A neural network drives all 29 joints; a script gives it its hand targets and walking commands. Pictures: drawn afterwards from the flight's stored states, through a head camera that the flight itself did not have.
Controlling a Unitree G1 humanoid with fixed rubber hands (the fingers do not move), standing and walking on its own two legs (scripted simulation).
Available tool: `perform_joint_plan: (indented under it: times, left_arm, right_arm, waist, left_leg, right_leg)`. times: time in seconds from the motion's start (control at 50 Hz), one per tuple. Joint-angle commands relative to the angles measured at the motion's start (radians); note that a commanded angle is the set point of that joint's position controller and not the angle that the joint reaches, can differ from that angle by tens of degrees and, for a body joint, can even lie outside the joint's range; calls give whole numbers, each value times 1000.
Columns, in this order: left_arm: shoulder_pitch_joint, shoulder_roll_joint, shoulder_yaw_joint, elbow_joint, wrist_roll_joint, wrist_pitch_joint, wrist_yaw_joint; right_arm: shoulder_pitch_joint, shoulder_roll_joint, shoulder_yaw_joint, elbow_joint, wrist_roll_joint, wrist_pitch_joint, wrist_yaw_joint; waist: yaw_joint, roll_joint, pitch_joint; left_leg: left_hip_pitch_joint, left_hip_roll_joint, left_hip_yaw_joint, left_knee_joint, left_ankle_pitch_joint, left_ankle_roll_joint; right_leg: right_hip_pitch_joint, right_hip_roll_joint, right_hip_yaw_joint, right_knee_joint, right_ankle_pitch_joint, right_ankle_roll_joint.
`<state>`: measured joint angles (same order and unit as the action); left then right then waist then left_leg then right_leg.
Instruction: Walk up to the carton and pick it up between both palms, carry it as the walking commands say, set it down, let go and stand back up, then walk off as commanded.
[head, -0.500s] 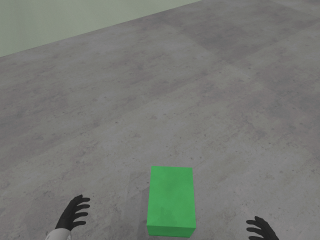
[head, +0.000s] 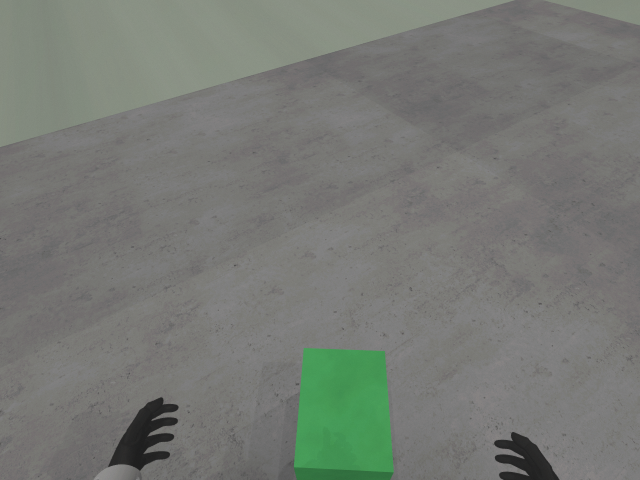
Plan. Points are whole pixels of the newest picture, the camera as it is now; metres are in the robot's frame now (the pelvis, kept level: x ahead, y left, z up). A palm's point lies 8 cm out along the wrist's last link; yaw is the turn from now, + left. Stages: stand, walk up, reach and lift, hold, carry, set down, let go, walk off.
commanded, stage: stand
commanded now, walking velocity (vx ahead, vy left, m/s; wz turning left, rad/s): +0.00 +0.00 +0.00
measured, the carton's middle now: (342, 421) +0.40 -0.06 -0.64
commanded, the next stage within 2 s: walk off in 0.98 s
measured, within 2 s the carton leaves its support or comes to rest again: neither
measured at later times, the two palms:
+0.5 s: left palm (131, 474) +0.17 +0.24 -0.06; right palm out of the picture +0.09 -0.27 -0.09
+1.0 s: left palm out of the picture +0.16 +0.23 -0.06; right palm out of the picture +0.07 -0.28 -0.09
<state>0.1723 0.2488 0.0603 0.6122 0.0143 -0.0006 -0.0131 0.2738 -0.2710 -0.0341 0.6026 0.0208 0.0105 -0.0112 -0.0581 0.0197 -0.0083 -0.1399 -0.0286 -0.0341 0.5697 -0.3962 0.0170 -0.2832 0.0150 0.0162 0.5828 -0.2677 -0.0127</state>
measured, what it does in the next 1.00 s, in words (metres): stands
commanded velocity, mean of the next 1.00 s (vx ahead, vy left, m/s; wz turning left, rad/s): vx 0.00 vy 0.00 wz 0.00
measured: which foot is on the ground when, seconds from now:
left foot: down 0.00-1.00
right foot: down 0.00-1.00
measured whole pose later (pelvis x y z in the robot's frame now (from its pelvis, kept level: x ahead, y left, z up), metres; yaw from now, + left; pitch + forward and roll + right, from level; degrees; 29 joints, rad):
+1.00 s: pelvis -0.02 -0.01 +0.00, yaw +0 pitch -4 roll +1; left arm 0.17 0.25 0.06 0.63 0.01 -0.02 -0.01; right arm 0.29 -0.27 -0.03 0.67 0.02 -0.02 -0.01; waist -0.06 0.00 -0.01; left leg -0.14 -0.03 -0.03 0.56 -0.36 0.02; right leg -0.28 0.01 0.02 0.58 -0.24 -0.01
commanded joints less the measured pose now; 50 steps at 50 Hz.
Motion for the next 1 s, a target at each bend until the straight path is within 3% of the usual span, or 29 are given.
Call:
perform_joint_plan:
  times: [0.0,0.04,0.06,0.12,0.14,0.16,0.2,0.22,0.24,0.26,0.28,0.3,0.32,0.34,0.38,0.4,0.48,0.5,0.56,0.58,0.6,0.7,0.76,0.78,0.8,0.82,0.88,0.9,0.98]
  left_arm:
    - [-28,234,55,7,28,-50,17]
    - [-45,239,56,-6,28,-52,13]
    - [-43,235,54,2,28,-54,14]
    - [-58,240,55,-4,25,-53,15]
    - [-57,250,58,5,26,-56,15]
    - [-52,260,61,-3,24,-56,12]
    - [-42,251,58,-1,22,-53,14]
    - [-35,243,58,4,25,-55,15]
    - [-33,262,63,9,23,-55,14]
    - [-31,261,65,2,25,-55,13]
    - [-37,248,60,-7,26,-56,15]
    - [-25,246,60,-4,21,-54,14]
    - [-40,249,60,-2,27,-55,14]
    - [-31,248,60,-4,22,-57,17]
    - [-29,257,62,3,18,-55,16]
    - [-39,269,62,3,17,-54,20]
    - [-28,249,61,2,15,-54,18]
    - [-39,264,58,11,19,-56,20]
    - [-37,249,59,4,17,-57,15]
    - [-35,258,58,7,11,-56,17]
    - [-38,249,57,10,20,-60,20]
    - [-19,255,57,6,15,-59,19]
    - [-22,248,52,9,13,-63,20]
    - [-26,251,52,10,17,-62,16]
    - [-38,267,58,12,15,-58,18]
    - [-27,259,58,15,12,-58,16]
    - [-28,248,57,10,17,-69,16]
    - [-11,253,53,13,12,-67,18]
    - [-45,244,49,6,11,-62,18]
  right_arm:
    - [-14,-237,-80,-14,-72,-50,-10]
    - [-17,-234,-75,-18,-77,-54,-9]
    - [-14,-224,-72,-12,-74,-56,-6]
    - [-44,-231,-75,0,-72,-63,-5]
    - [-37,-228,-77,-4,-75,-62,-6]
    - [-36,-240,-77,-9,-77,-58,-6]
    - [-26,-221,-76,6,-74,-60,-5]
    - [-27,-240,-78,4,-76,-62,-5]
    - [-16,-222,-73,14,-75,-59,-3]
    - [-8,-240,-79,12,-73,-60,-3]
    - [-1,-247,-79,14,-72,-58,-4]
    - [-25,-239,-75,19,-74,-65,-7]
    - [-22,-230,-72,16,-72,-63,-8]
    - [-7,-244,-79,17,-68,-67,-2]
    - [-27,-245,-79,14,-70,-68,-5]
    - [-22,-236,-76,21,-66,-67,-1]
    - [-30,-241,-79,24,-65,-71,-7]
    - [-18,-229,-71,37,-64,-69,-7]
    - [-34,-253,-80,29,-63,-73,-7]
    - [-25,-240,-77,31,-64,-74,-7]
    - [-36,-234,-74,27,-63,-70,-6]
    - [-23,-256,-80,34,-64,-69,-5]
    - [-31,-252,-80,36,-63,-72,-5]
    - [-36,-244,-78,38,-64,-73,-4]
    - [-26,-254,-80,36,-64,-72,-4]
    - [-31,-246,-76,41,-62,-73,-2]
    - [-13,-237,-76,49,-64,-73,-5]
    - [-17,-257,-80,54,-64,-73,-6]
    - [-43,-259,-83,41,-65,-74,-1]
  waist:
    - [46,-68,-97]
    - [46,-57,-87]
    - [42,-11,-78]
    - [55,-20,-86]
    - [51,-52,-104]
    - [51,-29,-74]
    - [49,-54,-54]
    - [56,-15,-42]
    - [53,-42,-34]
    - [51,-58,-40]
    - [45,-3,-41]
    - [59,-17,-24]
    - [48,-43,-22]
    - [53,-15,-48]
    - [57,-15,-49]
    - [54,-42,-50]
    - [60,-11,-68]
    - [56,-49,-78]
    - [64,-12,-51]
    - [58,-33,-68]
    - [53,-15,-54]
    - [62,-42,-61]
    - [52,-15,-39]
    - [62,-26,-63]
    - [46,-52,-16]
    - [62,-51,-32]
    - [48,-14,-1]
    - [65,-4,-17]
    - [58,-57,10]
  left_leg:
    - [-82,92,-71,-104,210,17]
    - [-89,88,-72,-115,199,15]
    - [-78,91,-80,-128,225,18]
    - [-103,99,-85,-115,233,19]
    - [-79,94,-87,-109,217,20]
    - [-103,90,-82,-116,195,21]
    - [-111,85,-82,-118,173,24]
    - [-131,85,-77,-119,150,24]
    - [-127,82,-81,-126,131,28]
    - [-120,87,-79,-121,128,25]
    - [-136,90,-88,-126,160,27]
    - [-141,94,-92,-138,159,28]
    - [-125,100,-94,-131,187,27]
    - [-121,97,-92,-129,183,25]
    - [-114,102,-86,-128,216,24]
    - [-123,101,-102,-134,221,26]
    - [-93,105,-82,-115,310,24]
    - [-83,100,-79,-112,309,19]
    - [-92,107,-83,-129,292,25]
    - [-88,112,-88,-128,289,28]
    - [-89,115,-88,-127,291,29]
    - [-75,104,-77,-126,258,29]
    - [-98,109,-85,-137,249,33]
    - [-86,98,-66,-127,223,31]
    - [-99,100,-77,-140,216,30]
    - [-91,102,-72,-140,225,29]
    - [-108,107,-75,-133,218,34]
    - [-108,106,-85,-136,208,40]
    - [-122,109,-94,-153,176,42]
  right_leg:
    - [103,-103,122,-98,208,-30]
    - [93,-101,127,-99,189,-32]
    - [86,-102,130,-104,178,-37]
    - [105,-93,108,-82,208,-37]
    - [99,-101,126,-102,168,-32]
    - [90,-99,137,-107,131,-33]
    - [76,-88,116,-110,124,-35]
    - [84,-94,129,-122,87,-36]
    - [68,-99,152,-128,29,-35]
    - [63,-96,141,-130,56,-37]
    - [77,-91,129,-107,100,-38]
    - [60,-91,129,-103,114,-38]
    - [59,-92,121,-99,142,-38]
    - [85,-97,133,-92,157,-43]
    - [89,-101,136,-86,199,-48]
    - [102,-99,125,-73,218,-46]
    - [110,-100,120,-68,286,-47]
    - [113,-95,109,-62,292,-46]
    - [96,-95,121,-75,268,-45]
    - [108,-104,118,-76,265,-49]
    - [98,-103,128,-76,268,-53]
    - [101,-101,127,-89,255,-54]
    - [102,-104,128,-91,244,-59]
    - [105,-99,138,-97,215,-49]
    - [72,-102,131,-103,212,-54]
    - [86,-96,119,-101,199,-48]
    - [71,-108,147,-96,215,-58]
    - [91,-107,153,-106,206,-57]
    - [74,-106,148,-111,205,-60]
